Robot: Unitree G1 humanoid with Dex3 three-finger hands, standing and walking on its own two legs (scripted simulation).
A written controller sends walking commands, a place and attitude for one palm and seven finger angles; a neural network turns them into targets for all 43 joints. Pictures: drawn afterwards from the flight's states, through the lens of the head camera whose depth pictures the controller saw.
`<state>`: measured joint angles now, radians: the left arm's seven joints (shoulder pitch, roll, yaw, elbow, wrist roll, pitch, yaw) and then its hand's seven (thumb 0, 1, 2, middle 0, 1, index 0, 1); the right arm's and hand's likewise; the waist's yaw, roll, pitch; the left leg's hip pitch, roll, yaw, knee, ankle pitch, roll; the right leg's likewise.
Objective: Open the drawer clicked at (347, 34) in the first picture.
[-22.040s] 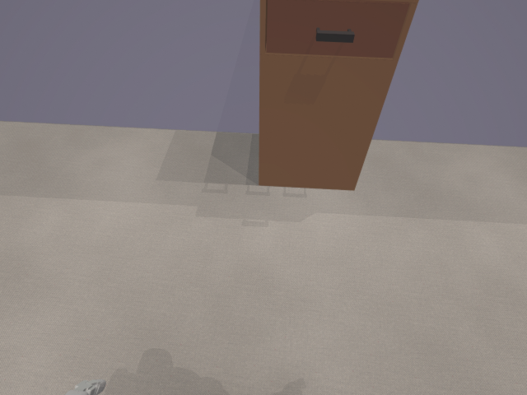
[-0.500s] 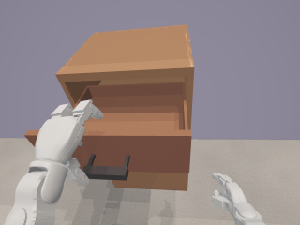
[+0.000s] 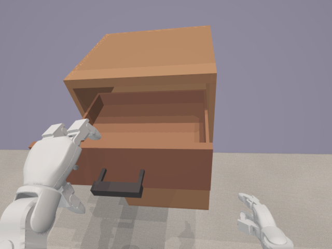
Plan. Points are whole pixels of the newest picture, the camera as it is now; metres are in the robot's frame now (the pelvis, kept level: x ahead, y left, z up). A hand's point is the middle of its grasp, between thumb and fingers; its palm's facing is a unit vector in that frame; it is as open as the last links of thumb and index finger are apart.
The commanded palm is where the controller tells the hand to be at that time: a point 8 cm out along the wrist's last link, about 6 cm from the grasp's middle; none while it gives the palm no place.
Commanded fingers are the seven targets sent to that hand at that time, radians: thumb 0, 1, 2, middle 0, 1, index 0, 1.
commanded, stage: draw the hand back to the body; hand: left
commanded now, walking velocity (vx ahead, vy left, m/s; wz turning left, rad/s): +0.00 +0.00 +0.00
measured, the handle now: (119, 181) +0.26 +0.18 +0.04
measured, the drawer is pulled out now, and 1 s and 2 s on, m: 0.27 0.27 0.27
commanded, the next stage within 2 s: step back with the hand held close in 1.24 s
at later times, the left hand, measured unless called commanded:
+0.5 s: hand (64, 152) +0.21 +0.21 +0.22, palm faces +0.37 -0.87 -0.32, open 13.1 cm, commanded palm +0.15 +0.25 +0.23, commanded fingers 0.00 -0.01 0.51 -0.26 -0.88 -0.26 -0.88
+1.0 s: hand (50, 147) +0.22 +0.25 +0.21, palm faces +0.45 -0.81 -0.38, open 9.0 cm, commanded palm +0.16 +0.30 +0.23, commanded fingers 0.00 0.87 0.88 -0.20 -0.32 -0.20 -0.32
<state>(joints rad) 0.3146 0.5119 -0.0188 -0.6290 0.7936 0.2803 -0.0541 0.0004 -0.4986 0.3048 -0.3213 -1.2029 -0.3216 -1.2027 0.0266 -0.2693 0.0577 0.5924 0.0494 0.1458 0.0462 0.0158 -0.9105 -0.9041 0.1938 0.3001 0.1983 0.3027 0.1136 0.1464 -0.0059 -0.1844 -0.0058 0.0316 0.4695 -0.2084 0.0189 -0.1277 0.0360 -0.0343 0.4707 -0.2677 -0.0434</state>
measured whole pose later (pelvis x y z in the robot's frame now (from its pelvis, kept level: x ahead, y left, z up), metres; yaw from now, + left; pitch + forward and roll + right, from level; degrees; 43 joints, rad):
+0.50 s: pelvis +0.02 +0.01 +0.00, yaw +1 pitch -5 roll -1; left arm 0.44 0.32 0.25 -0.67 -0.06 -0.12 0.10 0.00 -0.32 0.38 -0.31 -1.08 -0.31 -1.08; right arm 0.17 -0.20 0.06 0.61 0.01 -0.10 -0.05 0.01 -0.91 -0.90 0.20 0.30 0.20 0.30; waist 0.07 0.05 0.04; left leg -0.15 -0.01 0.02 0.45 -0.23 0.02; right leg -0.06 0.04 -0.04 0.40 -0.26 -0.04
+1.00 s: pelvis +0.04 +0.01 +0.00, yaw +1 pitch -3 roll -1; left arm 0.48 0.36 0.37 -0.59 -0.10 -0.11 0.11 0.01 0.52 0.74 -0.24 -0.54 -0.24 -0.54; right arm 0.14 -0.22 0.02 0.62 0.02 -0.06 -0.05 0.02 -0.91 -0.90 0.20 0.30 0.20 0.30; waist 0.06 0.06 0.01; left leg -0.15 -0.02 0.02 0.45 -0.25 0.03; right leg -0.06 0.03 -0.04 0.38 -0.27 -0.03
